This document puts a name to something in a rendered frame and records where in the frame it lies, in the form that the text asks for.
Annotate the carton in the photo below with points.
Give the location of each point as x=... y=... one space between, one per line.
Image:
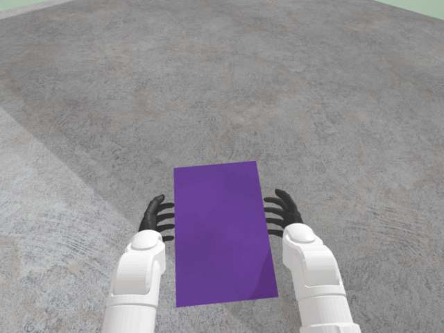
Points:
x=222 y=247

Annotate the right robot forearm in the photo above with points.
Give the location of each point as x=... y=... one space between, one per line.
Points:
x=317 y=282

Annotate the robot left hand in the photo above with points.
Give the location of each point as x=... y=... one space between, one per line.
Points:
x=151 y=219

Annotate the robot right hand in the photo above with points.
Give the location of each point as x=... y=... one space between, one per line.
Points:
x=289 y=211

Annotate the left robot forearm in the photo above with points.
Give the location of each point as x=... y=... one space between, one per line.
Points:
x=134 y=289

